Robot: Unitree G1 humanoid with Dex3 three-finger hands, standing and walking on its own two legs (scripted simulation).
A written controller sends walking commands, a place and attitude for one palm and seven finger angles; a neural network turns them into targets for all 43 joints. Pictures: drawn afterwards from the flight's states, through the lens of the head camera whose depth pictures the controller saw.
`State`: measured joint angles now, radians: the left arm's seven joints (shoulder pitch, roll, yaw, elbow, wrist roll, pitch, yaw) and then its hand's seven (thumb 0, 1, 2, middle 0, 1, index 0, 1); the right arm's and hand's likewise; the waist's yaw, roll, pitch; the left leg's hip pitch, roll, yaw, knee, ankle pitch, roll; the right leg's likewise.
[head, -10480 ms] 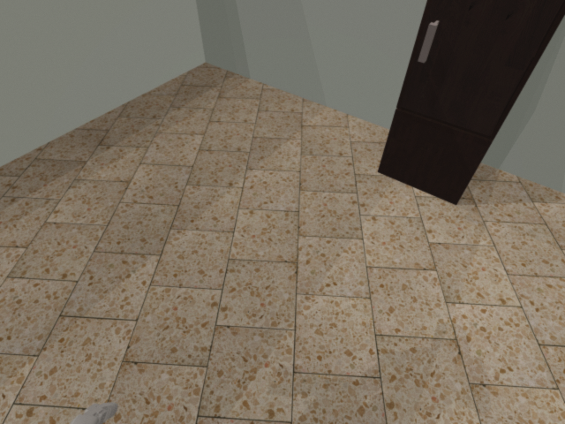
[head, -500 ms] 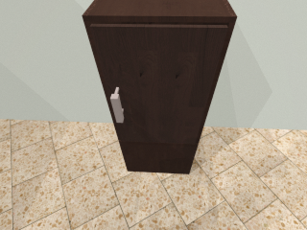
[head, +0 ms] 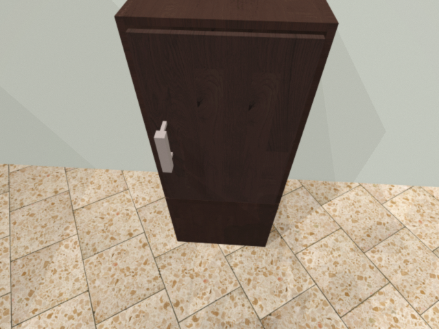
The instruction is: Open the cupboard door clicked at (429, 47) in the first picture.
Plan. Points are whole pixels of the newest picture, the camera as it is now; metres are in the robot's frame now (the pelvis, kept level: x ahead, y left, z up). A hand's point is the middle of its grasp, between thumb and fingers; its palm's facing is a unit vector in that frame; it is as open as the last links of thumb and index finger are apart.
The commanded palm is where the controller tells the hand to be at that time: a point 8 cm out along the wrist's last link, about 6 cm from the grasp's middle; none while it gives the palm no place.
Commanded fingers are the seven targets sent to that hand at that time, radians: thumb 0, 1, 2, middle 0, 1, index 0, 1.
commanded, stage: look again from close up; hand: left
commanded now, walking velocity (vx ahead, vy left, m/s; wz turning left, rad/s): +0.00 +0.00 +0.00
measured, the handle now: (166, 146) +0.56 +0.18 -0.04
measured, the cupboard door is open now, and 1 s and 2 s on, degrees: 0 0 0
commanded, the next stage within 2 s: raise the hand with hooked fingers in 0.56 s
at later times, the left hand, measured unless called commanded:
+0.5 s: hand out of the picture +0.02 +0.18 -0.17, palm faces +0.01 -0.97 -0.22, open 7.4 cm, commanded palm none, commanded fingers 0.00 0.90 0.90 -0.20 -0.30 -0.20 -0.30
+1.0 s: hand (131, 300) +0.17 +0.17 -0.04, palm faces -0.01 -1.00 -0.04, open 8.1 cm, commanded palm +0.12 +0.24 -0.06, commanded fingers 0.00 0.48 0.72 -0.23 -0.57 -0.23 -0.57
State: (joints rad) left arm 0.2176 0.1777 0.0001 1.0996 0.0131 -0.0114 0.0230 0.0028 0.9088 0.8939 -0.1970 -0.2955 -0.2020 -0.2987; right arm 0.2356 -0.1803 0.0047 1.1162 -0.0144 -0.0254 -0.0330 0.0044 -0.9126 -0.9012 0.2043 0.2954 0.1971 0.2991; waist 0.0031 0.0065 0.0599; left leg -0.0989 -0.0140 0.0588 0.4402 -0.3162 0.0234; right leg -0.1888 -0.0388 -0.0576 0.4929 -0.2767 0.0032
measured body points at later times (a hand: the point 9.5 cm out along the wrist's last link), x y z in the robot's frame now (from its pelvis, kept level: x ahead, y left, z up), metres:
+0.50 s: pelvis -0.01 -0.01 +0.00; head +0.01 -0.02 +0.45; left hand +0.02 +0.23 -0.15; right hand +0.02 -0.25 -0.16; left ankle -0.05 +0.10 -0.74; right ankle -0.01 -0.12 -0.74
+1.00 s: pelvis -0.05 -0.02 -0.06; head +0.00 -0.02 +0.39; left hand +0.17 +0.23 -0.03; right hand +0.16 -0.28 -0.10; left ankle -0.05 +0.10 -0.74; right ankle -0.01 -0.12 -0.74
